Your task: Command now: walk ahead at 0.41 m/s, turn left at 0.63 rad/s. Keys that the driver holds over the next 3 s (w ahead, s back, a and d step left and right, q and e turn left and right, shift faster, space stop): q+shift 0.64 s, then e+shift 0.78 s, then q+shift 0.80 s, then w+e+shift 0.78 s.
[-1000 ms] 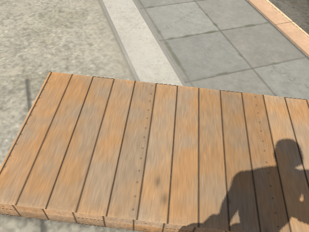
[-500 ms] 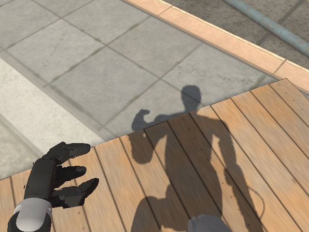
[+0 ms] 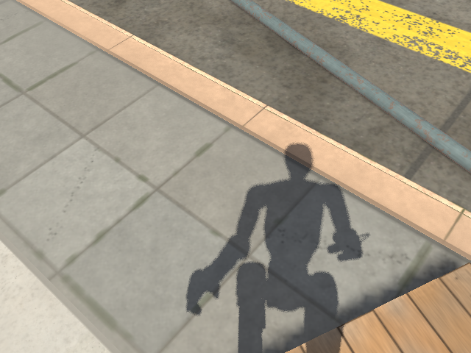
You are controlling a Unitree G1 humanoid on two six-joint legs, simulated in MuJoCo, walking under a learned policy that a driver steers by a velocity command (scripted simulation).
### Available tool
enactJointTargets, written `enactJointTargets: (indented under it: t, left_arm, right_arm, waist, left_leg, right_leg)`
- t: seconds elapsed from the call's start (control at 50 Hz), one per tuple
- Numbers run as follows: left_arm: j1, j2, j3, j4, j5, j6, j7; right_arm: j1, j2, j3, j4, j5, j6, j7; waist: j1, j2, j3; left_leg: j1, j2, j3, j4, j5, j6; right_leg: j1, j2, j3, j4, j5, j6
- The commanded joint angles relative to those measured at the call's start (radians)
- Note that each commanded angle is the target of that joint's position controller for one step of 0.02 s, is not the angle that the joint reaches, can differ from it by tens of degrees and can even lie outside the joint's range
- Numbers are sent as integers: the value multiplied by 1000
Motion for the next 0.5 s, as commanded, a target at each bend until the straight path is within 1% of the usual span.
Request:
enactJointTargets:
  t: [0.02,0.04,0.06,0.08,0.1,0.12,0.14,0.16,0.18,0.2,0.22,0.26,0.28,0.32,0.34,0.36,0.38,0.44,0.48,0.5]
  left_arm:
    - [-238,53,22,-143,28,20,19]
    - [29,-41,-9,-185,-1,36,24]
    - [45,41,-16,-196,12,38,21]
    - [-25,79,-18,-205,30,40,15]
    - [-98,107,-11,-209,51,50,12]
    - [-131,117,-7,-226,65,66,12]
    - [-134,116,-9,-236,63,95,16]
    - [-149,108,-15,-239,62,120,23]
    - [-163,95,-22,-246,62,129,28]
    - [-178,84,-28,-254,59,134,29]
    - [-195,84,-30,-260,53,138,30]
    - [-233,89,-30,-270,47,149,28]
    - [-265,93,-30,-280,47,155,24]
    - [-316,94,-31,-290,42,159,16]
    - [-335,98,-30,-291,39,157,14]
    - [-355,83,-37,-296,39,155,9]
    - [-371,86,-37,-299,34,151,8]
    - [-395,104,-36,-298,24,135,4]
    - [-392,115,-36,-296,15,120,3]
    - [-377,119,-35,-291,9,113,2]
  right_arm:
    - [478,-185,-88,124,10,11,-31]
    - [371,-245,-89,68,-10,-1,-35]
    - [313,-230,-98,5,16,9,-36]
    - [218,-205,-95,-27,34,26,-48]
    - [161,-165,-81,-38,41,37,-52]
    - [191,-154,-72,-24,45,32,-52]
    - [218,-161,-71,-4,45,32,-53]
    - [233,-172,-72,11,41,32,-49]
    - [230,-195,-77,12,32,32,-47]
    - [226,-209,-80,13,24,34,-49]
    - [223,-216,-82,14,24,39,-52]
    - [227,-219,-86,13,33,56,-62]
    - [230,-226,-89,9,44,70,-71]
    - [233,-234,-97,1,49,95,-81]
    - [232,-237,-100,-6,48,103,-82]
    - [228,-236,-104,-11,46,112,-83]
    - [226,-235,-106,-16,42,118,-83]
    - [206,-241,-113,-36,30,124,-77]
    - [180,-248,-115,-51,21,125,-71]
    - [159,-250,-115,-61,19,126,-68]
  waist:
    - [-258,126,-115]
    - [-37,151,-273]
    - [-85,-2,-473]
    - [-62,-87,-358]
    - [-43,-155,-243]
    - [-42,-164,-157]
    - [-27,-157,-124]
    - [-20,-164,-100]
    - [-21,-151,-120]
    - [-21,-121,-134]
    - [-25,-87,-150]
    - [-43,-30,-175]
    - [-59,-10,-175]
    - [-85,22,-161]
    - [-95,27,-143]
    - [-102,36,-135]
    - [-107,45,-123]
    - [-119,73,-104]
    - [-116,83,-92]
    - [-107,87,-87]
  left_leg:
    - [761,82,-151,-3,494,82]
    - [955,320,-464,159,1047,226]
    - [1009,383,-644,47,791,316]
    - [821,337,-661,-62,437,314]
    - [636,276,-626,-138,184,284]
    - [510,250,-601,-155,291,250]
    - [430,234,-572,-170,333,235]
    - [352,205,-540,-173,344,213]
    - [327,169,-516,-165,358,194]
    - [326,145,-503,-144,403,174]
    - [336,123,-491,-126,416,144]
    - [374,84,-497,-99,352,72]
    - [401,67,-517,-97,292,37]
    - [453,50,-570,-102,136,-1]
    - [467,46,-597,-105,76,-6]
    - [461,41,-609,-101,88,-10]
    - [474,42,-632,-100,66,-8]
    - [524,54,-701,-82,49,18]
    - [520,62,-741,-61,82,40]
    - [498,60,-760,-57,80,41]
  right_leg:
    - [-586,64,-19,975,-242,82]
    - [-783,9,145,1191,-321,96]
    - [-817,-20,237,1194,-164,88]
    - [-817,-61,244,1116,-80,78]
    - [-805,-85,232,1032,-74,80]
    - [-772,-100,223,944,-74,88]
    - [-737,-116,228,848,-74,100]
    - [-705,-130,222,775,-84,106]
    - [-680,-132,218,711,-63,105]
    - [-683,-128,213,672,-34,104]
    - [-693,-127,214,634,7,103]
    - [-723,-117,223,586,83,98]
    - [-743,-112,229,560,116,90]
    - [-787,-100,251,514,141,85]
    - [-799,-93,261,480,145,82]
    - [-778,-78,248,481,150,81]
    - [-780,-71,258,456,134,80]
    - [-752,-48,283,363,76,67]
    - [-680,-30,295,276,38,52]
    - [-616,-24,302,214,28,47]
Next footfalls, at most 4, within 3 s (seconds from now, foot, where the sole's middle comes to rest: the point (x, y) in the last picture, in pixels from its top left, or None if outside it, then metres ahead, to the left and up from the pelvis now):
0.60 right None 0.35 -0.07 -0.76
1.12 left None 0.22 0.03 -0.76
1.56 right None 0.25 -0.20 -0.76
2.00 left None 0.17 0.00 -0.76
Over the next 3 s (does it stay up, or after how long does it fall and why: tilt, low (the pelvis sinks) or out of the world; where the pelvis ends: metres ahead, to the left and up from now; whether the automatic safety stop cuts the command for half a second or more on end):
stays up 0.49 0.03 -0.01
